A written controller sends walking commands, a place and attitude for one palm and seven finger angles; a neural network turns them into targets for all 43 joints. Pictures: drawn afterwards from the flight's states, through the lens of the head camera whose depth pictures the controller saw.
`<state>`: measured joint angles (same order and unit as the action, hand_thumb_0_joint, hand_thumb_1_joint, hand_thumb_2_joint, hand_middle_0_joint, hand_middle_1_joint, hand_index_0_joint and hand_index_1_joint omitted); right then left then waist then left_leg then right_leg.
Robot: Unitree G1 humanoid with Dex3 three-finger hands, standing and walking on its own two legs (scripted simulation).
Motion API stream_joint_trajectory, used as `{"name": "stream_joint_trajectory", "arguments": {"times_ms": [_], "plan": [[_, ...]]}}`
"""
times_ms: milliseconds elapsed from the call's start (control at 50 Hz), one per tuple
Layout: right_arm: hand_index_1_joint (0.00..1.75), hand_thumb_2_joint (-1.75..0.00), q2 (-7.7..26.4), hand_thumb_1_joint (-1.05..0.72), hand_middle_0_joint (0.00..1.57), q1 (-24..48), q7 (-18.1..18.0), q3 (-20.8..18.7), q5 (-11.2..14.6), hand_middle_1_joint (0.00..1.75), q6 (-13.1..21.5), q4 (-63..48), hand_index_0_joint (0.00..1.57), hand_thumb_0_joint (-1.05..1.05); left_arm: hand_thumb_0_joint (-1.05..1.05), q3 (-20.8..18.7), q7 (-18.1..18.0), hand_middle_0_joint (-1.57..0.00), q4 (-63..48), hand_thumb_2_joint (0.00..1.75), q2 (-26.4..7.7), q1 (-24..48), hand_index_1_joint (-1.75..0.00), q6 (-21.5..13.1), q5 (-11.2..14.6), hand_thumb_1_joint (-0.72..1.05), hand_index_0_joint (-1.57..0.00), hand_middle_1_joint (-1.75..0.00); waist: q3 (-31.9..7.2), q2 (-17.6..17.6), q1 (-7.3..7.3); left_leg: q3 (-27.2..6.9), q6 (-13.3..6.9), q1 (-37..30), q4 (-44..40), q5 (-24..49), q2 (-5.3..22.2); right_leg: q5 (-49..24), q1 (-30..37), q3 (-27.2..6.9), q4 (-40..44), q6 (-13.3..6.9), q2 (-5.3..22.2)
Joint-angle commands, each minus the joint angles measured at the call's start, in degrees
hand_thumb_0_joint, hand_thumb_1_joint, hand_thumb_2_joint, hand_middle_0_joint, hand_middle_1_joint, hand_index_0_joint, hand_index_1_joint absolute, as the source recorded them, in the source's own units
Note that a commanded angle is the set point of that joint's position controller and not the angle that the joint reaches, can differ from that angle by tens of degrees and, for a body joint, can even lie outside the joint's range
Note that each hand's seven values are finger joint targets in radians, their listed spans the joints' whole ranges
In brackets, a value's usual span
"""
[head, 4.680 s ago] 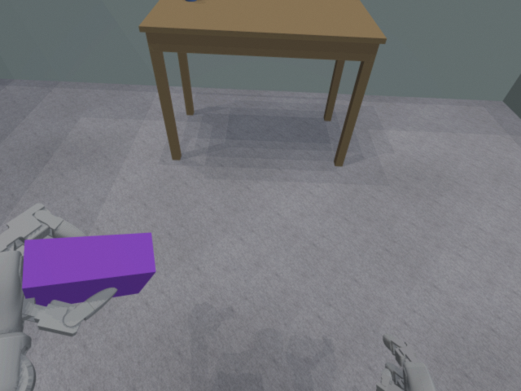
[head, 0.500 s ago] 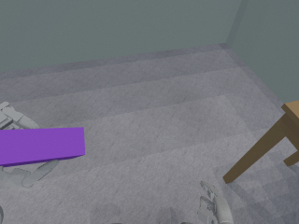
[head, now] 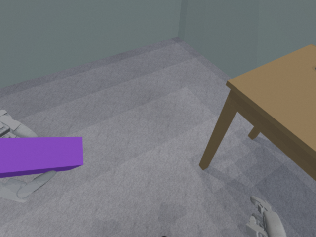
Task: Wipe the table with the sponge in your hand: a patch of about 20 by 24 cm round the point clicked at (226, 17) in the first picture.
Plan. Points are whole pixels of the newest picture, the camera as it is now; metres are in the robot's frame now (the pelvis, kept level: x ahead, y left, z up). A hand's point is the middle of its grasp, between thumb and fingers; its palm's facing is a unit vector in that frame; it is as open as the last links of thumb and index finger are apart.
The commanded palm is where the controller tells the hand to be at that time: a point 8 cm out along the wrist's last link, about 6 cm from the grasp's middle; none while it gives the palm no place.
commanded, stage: turn to face it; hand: left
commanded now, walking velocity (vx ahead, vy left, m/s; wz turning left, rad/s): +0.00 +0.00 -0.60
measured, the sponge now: (50, 156) +0.22 +0.21 +0.17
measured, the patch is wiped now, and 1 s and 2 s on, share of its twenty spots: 0.00 0.00 0.00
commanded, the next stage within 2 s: none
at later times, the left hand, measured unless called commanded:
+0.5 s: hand (119, 171) +0.21 +0.08 +0.16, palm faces +0.07 -0.86 -0.50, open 9.3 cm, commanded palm +0.14 +0.17 +0.18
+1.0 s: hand (151, 213) +0.14 +0.02 +0.17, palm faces -0.09 -0.91 -0.39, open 9.3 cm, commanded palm +0.13 +0.08 +0.18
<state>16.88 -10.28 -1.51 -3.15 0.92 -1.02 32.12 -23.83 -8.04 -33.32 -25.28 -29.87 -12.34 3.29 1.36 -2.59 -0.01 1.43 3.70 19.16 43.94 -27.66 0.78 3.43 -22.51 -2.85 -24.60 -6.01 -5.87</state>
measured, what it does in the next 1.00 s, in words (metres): walks backwards, turning right: left foot, then right foot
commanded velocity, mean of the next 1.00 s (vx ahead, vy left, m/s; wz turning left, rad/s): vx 0.00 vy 0.00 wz -0.60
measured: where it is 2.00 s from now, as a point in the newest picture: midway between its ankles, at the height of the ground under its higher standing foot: outside the picture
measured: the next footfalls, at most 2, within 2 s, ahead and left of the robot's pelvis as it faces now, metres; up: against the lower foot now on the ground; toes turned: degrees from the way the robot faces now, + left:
left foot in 0.08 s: +0.01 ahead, +0.14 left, +0.00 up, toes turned +1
right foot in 0.42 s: -0.06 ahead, -0.17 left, +0.00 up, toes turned -22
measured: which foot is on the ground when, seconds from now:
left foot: up 0.00-0.06, down 0.08-0.42, up 0.44-0.80, down 0.82-1.00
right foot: down 0.00-0.10, up 0.12-0.40, down 0.42-0.84, up 0.86-1.00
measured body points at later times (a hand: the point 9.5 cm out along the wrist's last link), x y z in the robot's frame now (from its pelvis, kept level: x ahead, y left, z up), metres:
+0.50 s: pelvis -0.10 -0.05 -0.01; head -0.05 -0.10 +0.43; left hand +0.20 +0.13 +0.19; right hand +0.00 -0.30 -0.13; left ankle -0.06 +0.12 -0.69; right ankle -0.10 -0.15 -0.74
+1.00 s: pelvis -0.17 -0.06 -0.01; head -0.16 -0.07 +0.44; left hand +0.14 +0.08 +0.19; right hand -0.12 -0.33 -0.09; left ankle -0.06 +0.07 -0.74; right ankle -0.19 -0.15 -0.68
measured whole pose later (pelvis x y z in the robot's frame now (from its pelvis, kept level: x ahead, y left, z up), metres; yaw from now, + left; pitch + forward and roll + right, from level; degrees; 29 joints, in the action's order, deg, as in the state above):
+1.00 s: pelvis -0.17 -0.06 -0.01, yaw -35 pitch -3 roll +1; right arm 9.6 -11.6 -0.4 1.3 1.1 1.0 29.7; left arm -18.9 -8.2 -28.1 -19.4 -24.2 -9.2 0.7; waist 3.5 0.0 3.9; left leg 8.5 3.7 12.9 32.1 -15.7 8.1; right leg 25.1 -27.4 2.2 -57.6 2.6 -0.5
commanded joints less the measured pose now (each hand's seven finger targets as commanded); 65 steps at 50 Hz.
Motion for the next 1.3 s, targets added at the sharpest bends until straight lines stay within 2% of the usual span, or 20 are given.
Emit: {"name": "stream_joint_trajectory", "arguments": {"times_ms": [0,40,80,100,200,360,380,420,460,520,680,760,840,940,1060,1080,1120,1160,1200,1280], "plan": [[0.30,-0.90,2.49,-0.90,0.20,3.88,0.41,0.33,0.24,0.30,1.79,-9.72,0.20,0.00,0.00,-4.14,-0.88,-1.20,-7.82,1.30,-5.28,3.86,-1.60,-1.66,0.13,0.10,-1.20,-1.60,-11.01,-2.63,1.66,0.84,-1.51,-7.62,-14.43,2.26,0.63,9.71,5.55,-20.31,9.44,0.28,15.10],[0.30,-0.90,3.19,-0.90,0.20,2.26,0.04,0.26,-0.41,0.30,1.63,-9.84,0.20,0.00,0.00,-3.09,-0.38,-1.20,-8.91,1.30,-5.56,6.60,-1.60,-2.42,-0.31,0.10,-1.20,-1.60,-9.79,2.66,0.47,-1.73,-4.56,-16.60,-24.46,3.29,5.73,16.61,-3.24,-16.05,3.05,4.12,9.73],[0.30,-0.90,3.44,-0.90,0.20,4.24,-0.33,0.12,-0.86,0.30,2.65,-11.18,0.20,0.00,0.00,-3.03,-0.01,-1.20,-11.89,1.30,-5.95,10.07,-1.60,-3.00,-1.88,0.10,-1.20,-1.60,-4.63,17.29,1.81,-17.83,-13.39,-12.72,-31.59,6.52,25.63,22.87,-13.61,-2.98,-27.20,8.03,1.88],[0.30,-0.90,1.02,-0.90,0.20,5.12,-0.57,0.75,-0.90,0.30,3.42,-10.08,0.20,0.00,0.00,-5.51,-0.53,-1.20,-13.38,1.30,-9.68,13.08,-1.60,-3.38,-3.04,0.10,-1.20,-1.60,-4.20,17.37,2.67,-15.82,-14.29,-6.06,-31.58,7.21,28.03,22.15,-11.78,-1.53,-39.98,8.54,4.67],[0.30,-0.90,2.28,-0.90,0.20,3.26,0.76,0.10,0.05,0.30,5.03,-8.89,0.20,0.00,0.00,0.76,-0.27,-1.20,-12.89,1.30,-3.71,16.51,-1.60,-1.74,-3.08,0.10,-1.20,-1.60,3.42,17.86,1.55,3.66,-8.44,-0.18,-27.96,15.40,20.07,19.76,-7.00,5.98,-35.61,10.08,7.43],[0.30,-0.90,2.60,-0.90,0.20,-0.33,1.49,-0.04,-0.03,0.30,7.74,-7.90,0.20,0.00,0.00,-1.81,-0.31,-1.20,-5.64,1.30,-5.49,13.45,-1.60,-1.44,-2.33,0.10,-1.20,-1.60,-4.40,15.89,0.89,8.35,-3.39,-6.46,-10.55,26.79,18.11,10.61,11.63,12.27,-3.44,9.69,4.86],[0.30,-0.90,1.83,-0.90,0.20,-0.99,1.85,-0.04,0.46,0.30,7.68,-7.77,0.20,0.00,0.00,-2.50,-0.36,-1.20,-6.56,1.30,-6.31,12.90,-1.60,-1.71,-2.41,0.10,-1.20,-1.60,-6.92,8.97,0.60,9.63,-1.80,-5.53,-2.41,23.78,15.31,3.35,15.52,8.08,1.28,7.72,8.47],[0.30,-0.90,-0.68,-0.90,0.20,3.33,1.52,1.48,0.16,0.30,7.14,-9.92,0.20,0.00,0.00,-8.86,-1.63,-1.20,-8.47,1.30,-12.54,8.06,-1.60,-2.87,-1.79,0.10,-1.20,-1.60,-11.12,-12.28,2.46,6.07,1.62,16.97,20.06,-10.95,4.27,-43.00,28.49,-16.76,-1.08,-2.78,25.13],[0.30,-0.90,-0.10,-0.90,0.20,4.58,1.40,0.35,0.98,0.30,5.81,-10.13,0.20,0.00,0.00,-9.44,-1.22,-1.20,-12.47,1.30,-11.90,4.45,-1.60,-2.29,-0.16,0.10,-1.20,-1.60,-12.09,-10.44,1.70,-3.31,1.36,16.42,27.92,-4.51,6.67,-33.02,23.78,-17.63,-0.99,-3.79,25.38],[0.30,-0.90,-2.05,-0.90,0.20,6.42,1.42,2.05,0.14,0.30,3.11,-9.32,0.20,0.00,0.00,-13.07,-1.67,-1.20,-14.64,1.30,-11.04,-5.04,-1.60,-3.83,0.90,0.10,-1.20,-1.60,-14.66,-2.06,1.49,-1.76,2.06,16.72,21.39,-0.98,5.79,-29.57,26.62,-11.76,-2.88,-4.15,21.73],[0.30,-0.90,1.15,-0.90,0.20,4.71,0.30,0.11,-0.04,0.30,1.23,-9.35,0.20,0.00,0.00,-9.07,-1.95,-1.20,-8.95,1.30,-7.21,-2.57,-1.60,-1.57,0.62,0.10,-1.20,-1.60,-10.61,-4.23,1.65,0.67,0.67,2.10,0.35,2.44,2.23,-6.74,11.15,-17.87,3.18,-3.84,18.53],[0.30,-0.90,2.04,-0.90,0.20,3.24,0.03,0.29,0.31,0.30,0.76,-9.88,0.20,0.00,0.00,-4.56,-1.43,-1.20,-9.44,1.30,-5.64,3.25,-1.60,-0.82,-0.16,0.10,-1.20,-1.60,-8.86,-2.32,0.59,1.01,-1.24,-10.47,-15.98,7.96,3.03,6.31,2.13,-18.86,2.85,0.20,15.75],[0.30,-0.90,1.91,-0.90,0.20,3.96,-0.79,0.53,-0.12,0.30,2.52,-11.02,0.20,0.00,0.00,-3.15,-1.22,-1.20,-12.68,1.30,-6.92,9.97,-1.60,-2.67,-2.49,0.10,-1.20,-1.60,-4.17,20.69,2.15,-13.29,-12.31,-10.20,-29.19,17.86,25.87,26.53,-10.67,-0.47,-34.73,7.60,3.95],[0.30,-0.90,2.20,-0.90,0.20,2.43,0.72,0.21,0.30,0.30,5.28,-9.99,0.20,0.00,0.00,1.55,-0.85,-1.20,-10.73,1.30,-3.04,14.36,-1.60,-2.26,-2.41,0.10,-1.20,-1.60,1.96,18.72,1.67,3.54,-8.68,-1.07,-26.52,17.34,20.55,22.59,-4.45,5.18,-32.32,9.51,7.88],[0.30,-0.90,2.70,-0.90,0.20,-0.02,1.23,0.16,0.16,0.30,7.74,-9.60,0.20,0.00,0.00,-1.70,-0.89,-1.20,-6.47,1.30,-5.37,14.34,-1.60,-1.73,-1.74,0.10,-1.20,-1.60,-2.39,14.92,1.28,7.32,-4.28,-2.56,-13.91,18.43,18.44,15.69,10.27,11.27,-8.69,9.61,4.77],[0.30,-0.90,2.17,-0.90,0.20,-0.55,1.38,0.01,0.47,0.30,7.85,-9.35,0.20,0.00,0.00,-2.29,-0.83,-1.20,-6.28,1.30,-5.74,13.93,-1.60,-1.71,-1.77,0.10,-1.20,-1.60,-4.28,9.50,1.19,8.76,-2.68,-2.82,-6.78,16.04,15.78,9.57,12.90,8.53,-3.17,8.31,6.44],[0.30,-0.90,-1.07,-0.90,0.20,3.43,1.14,1.45,0.06,0.30,7.35,-11.06,0.20,0.00,0.00,-7.70,-1.86,-1.20,-6.27,1.30,-11.58,10.19,-1.60,-2.08,-1.29,0.10,-1.20,-1.60,-7.30,-15.24,2.88,6.60,1.24,13.63,17.78,-10.19,3.42,-23.14,19.81,-21.34,3.25,-2.22,23.85],[0.30,-0.90,-0.38,-0.90,0.20,5.50,1.18,0.68,0.45,0.30,5.89,-10.91,0.20,0.00,0.00,-8.20,-1.44,-1.20,-9.96,1.30,-10.96,7.43,-1.60,-1.41,0.21,0.10,-1.20,-1.60,-9.14,-10.62,2.01,-4.18,0.97,12.50,27.86,-2.54,5.52,-12.97,15.24,-22.73,4.60,-2.23,24.04],[0.30,-0.90,-2.07,-0.90,0.20,6.48,1.40,2.50,-0.09,0.30,3.67,-9.63,0.20,0.00,0.00,-11.58,-1.73,-1.20,-11.26,1.30,-11.36,0.03,-1.60,-2.60,1.01,0.10,-1.20,-1.60,-12.65,-1.51,2.10,-3.83,1.88,16.54,27.34,1.14,5.37,-18.48,22.86,-17.39,-0.92,-3.89,20.89],[0.30,-0.90,-0.54,-0.90,0.20,6.22,1.06,0.84,-0.30,0.30,1.71,-9.08,0.20,0.00,0.00,-11.53,-2.38,-1.20,-12.63,1.30,-9.94,-2.15,-1.60,-3.76,1.18,0.10,-1.20,-1.60,-14.26,-1.06,0.93,-2.50,2.25,14.01,20.61,3.70,3.87,-21.85,24.30,-15.41,0.80,-3.29,19.38]]}}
